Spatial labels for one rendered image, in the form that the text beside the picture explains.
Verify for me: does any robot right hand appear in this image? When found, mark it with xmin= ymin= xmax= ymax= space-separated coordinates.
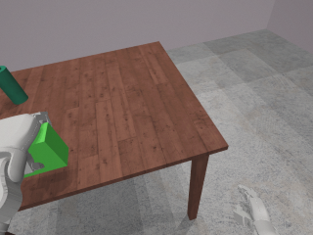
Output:
xmin=233 ymin=184 xmax=271 ymax=229

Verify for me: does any robot left forearm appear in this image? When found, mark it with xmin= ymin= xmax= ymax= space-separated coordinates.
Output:
xmin=0 ymin=147 xmax=27 ymax=235

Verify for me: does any table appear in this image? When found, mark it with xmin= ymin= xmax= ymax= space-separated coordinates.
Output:
xmin=0 ymin=41 xmax=229 ymax=235

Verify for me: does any sponge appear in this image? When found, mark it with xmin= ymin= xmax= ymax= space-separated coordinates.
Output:
xmin=23 ymin=122 xmax=68 ymax=178

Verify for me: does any robot right forearm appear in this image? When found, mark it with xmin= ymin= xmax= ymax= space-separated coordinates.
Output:
xmin=251 ymin=219 xmax=281 ymax=235

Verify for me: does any robot left hand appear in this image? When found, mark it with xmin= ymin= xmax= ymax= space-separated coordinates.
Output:
xmin=0 ymin=112 xmax=53 ymax=175

